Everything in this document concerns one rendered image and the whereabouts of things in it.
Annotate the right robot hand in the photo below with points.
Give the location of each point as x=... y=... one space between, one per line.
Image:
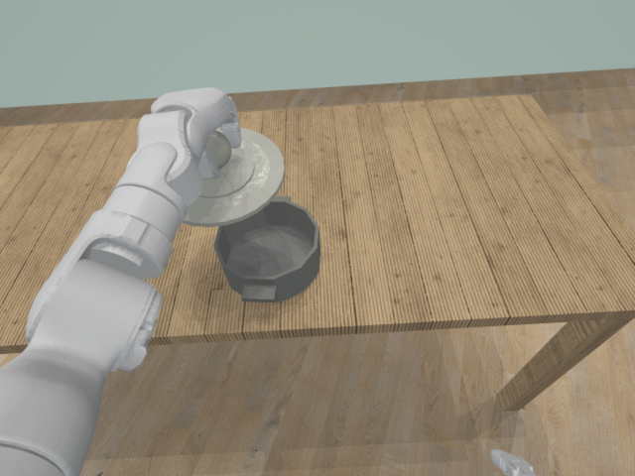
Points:
x=510 y=464

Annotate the table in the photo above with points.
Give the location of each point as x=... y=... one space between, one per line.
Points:
x=433 y=214

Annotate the left robot upper arm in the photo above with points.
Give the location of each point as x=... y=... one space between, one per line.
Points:
x=99 y=320

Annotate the knob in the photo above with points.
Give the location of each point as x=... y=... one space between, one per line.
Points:
x=220 y=148

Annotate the lid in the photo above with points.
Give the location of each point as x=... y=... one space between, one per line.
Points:
x=249 y=181

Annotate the pot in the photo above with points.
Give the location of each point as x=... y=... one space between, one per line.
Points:
x=272 y=255

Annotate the robot left forearm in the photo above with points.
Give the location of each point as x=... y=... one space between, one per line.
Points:
x=134 y=230

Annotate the left robot hand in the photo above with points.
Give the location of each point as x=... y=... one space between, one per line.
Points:
x=219 y=111

